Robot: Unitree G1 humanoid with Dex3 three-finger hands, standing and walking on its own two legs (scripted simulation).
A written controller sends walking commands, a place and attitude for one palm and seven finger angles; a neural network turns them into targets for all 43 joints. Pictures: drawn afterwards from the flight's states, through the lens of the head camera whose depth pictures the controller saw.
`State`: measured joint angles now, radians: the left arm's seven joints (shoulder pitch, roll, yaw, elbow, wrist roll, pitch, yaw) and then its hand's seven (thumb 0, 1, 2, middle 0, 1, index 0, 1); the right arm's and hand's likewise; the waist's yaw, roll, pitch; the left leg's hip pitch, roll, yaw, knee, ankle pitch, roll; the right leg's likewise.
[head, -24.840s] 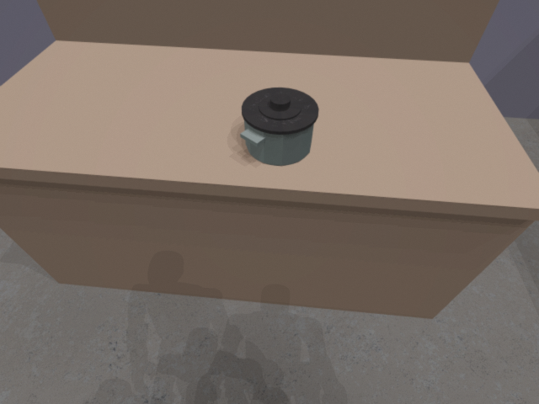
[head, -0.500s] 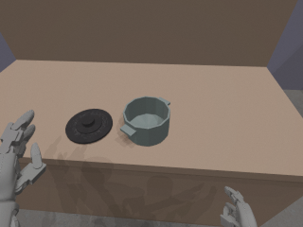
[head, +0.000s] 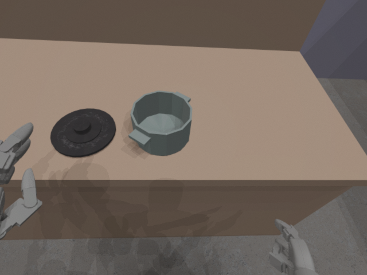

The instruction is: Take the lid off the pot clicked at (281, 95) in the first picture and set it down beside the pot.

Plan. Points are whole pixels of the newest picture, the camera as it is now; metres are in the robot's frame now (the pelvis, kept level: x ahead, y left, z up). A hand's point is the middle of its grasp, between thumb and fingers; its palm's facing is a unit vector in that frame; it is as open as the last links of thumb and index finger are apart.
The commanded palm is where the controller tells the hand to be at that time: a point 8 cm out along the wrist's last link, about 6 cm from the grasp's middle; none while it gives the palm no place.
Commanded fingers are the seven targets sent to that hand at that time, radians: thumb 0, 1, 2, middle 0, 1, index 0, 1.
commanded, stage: step back with the hand held close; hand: left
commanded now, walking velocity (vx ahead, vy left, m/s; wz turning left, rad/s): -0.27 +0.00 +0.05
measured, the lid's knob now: (82, 126) +0.49 +0.31 -0.03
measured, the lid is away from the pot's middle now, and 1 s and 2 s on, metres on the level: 0.23 0.23 0.23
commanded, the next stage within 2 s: stop stepping back and stand still in 1.86 s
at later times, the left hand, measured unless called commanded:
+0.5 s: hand out of the picture +0.14 +0.24 +0.16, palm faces +0.37 -0.81 -0.45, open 7.4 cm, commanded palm +0.07 +0.28 +0.18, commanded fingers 0.00 0.90 0.90 -0.20 -0.30 -0.20 -0.30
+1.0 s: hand out of the picture +0.12 +0.24 +0.16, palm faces +0.38 -0.79 -0.48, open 7.4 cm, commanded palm +0.04 +0.28 +0.18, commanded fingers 0.00 0.90 0.90 -0.20 -0.30 -0.20 -0.30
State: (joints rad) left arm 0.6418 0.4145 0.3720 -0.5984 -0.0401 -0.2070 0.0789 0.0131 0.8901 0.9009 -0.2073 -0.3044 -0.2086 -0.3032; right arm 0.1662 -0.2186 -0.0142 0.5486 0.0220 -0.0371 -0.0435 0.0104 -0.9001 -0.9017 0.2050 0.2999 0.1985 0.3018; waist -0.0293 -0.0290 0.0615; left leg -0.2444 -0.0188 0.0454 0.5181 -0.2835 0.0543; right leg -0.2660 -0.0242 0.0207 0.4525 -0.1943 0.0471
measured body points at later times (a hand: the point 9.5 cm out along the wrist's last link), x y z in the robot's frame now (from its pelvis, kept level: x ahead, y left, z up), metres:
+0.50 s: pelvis -0.06 +0.00 -0.01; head -0.03 +0.03 +0.43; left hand +0.11 +0.29 +0.18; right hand +0.12 -0.23 -0.08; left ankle -0.01 +0.08 -0.74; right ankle +0.02 -0.15 -0.74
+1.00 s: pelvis -0.08 -0.01 -0.02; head -0.05 +0.03 +0.42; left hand +0.09 +0.28 +0.19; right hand +0.09 -0.25 -0.09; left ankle -0.01 +0.08 -0.74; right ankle -0.01 -0.16 -0.74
